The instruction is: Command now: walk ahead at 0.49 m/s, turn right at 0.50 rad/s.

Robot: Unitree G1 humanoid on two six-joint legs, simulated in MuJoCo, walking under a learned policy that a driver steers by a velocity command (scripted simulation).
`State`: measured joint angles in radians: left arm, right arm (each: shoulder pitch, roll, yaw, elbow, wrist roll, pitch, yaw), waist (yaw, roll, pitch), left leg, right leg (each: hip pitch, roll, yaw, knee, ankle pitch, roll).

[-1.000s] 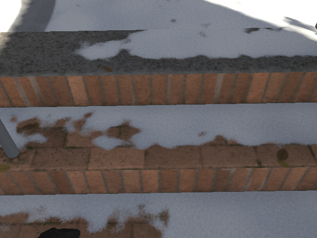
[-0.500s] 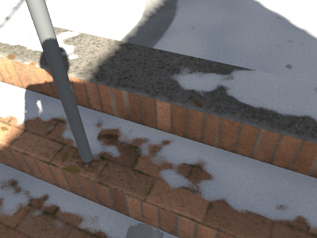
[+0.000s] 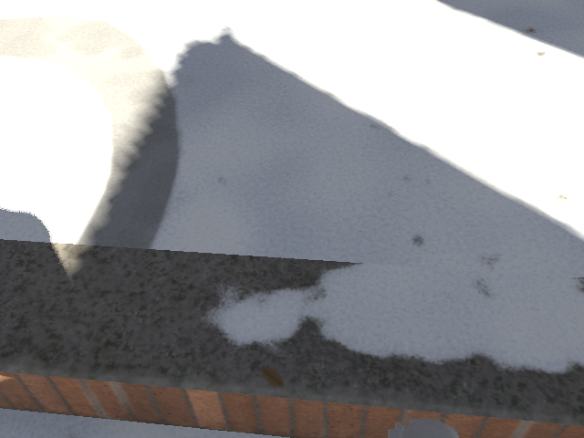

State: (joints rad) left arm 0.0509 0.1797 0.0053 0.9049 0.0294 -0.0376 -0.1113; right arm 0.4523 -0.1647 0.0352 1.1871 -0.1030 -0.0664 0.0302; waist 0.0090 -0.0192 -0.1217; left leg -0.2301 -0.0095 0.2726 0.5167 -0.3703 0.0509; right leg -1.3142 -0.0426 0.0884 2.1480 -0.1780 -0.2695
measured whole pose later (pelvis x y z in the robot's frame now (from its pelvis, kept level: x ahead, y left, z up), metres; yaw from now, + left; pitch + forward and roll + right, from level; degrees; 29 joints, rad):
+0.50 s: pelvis +0.31 -0.03 +0.16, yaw -17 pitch +5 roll -1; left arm 0.52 0.13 -0.01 1.17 0.10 -0.06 -0.06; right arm 0.11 -0.20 0.03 0.90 -0.05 -0.06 0.07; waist 0.04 0.02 -0.13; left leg -1.31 0.03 -0.12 2.10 -0.25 0.19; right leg -0.38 0.13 0.08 0.64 -0.35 -0.10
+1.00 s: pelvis +0.58 -0.03 +0.33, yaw -23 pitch +4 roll +1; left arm 0.05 0.22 0.01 0.90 0.07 -0.10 -0.06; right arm 0.47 -0.16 0.02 1.14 -0.07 -0.09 0.03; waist -0.07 -0.01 -0.12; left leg -0.35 -0.06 0.10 0.61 -0.35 0.09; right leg -1.06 -0.02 0.14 1.49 0.05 -0.11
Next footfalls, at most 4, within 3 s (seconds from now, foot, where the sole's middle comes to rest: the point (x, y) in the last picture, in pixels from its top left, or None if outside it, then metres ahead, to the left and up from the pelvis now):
0.18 right None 0.30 -0.13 -0.60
0.66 left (304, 334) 0.63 0.03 -0.43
1.32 right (448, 242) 0.86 -0.29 -0.43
1.86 left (328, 158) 1.16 -0.04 -0.43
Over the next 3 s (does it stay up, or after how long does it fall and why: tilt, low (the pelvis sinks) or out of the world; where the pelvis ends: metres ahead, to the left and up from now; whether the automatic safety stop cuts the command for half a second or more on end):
stays up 1.50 0.06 0.34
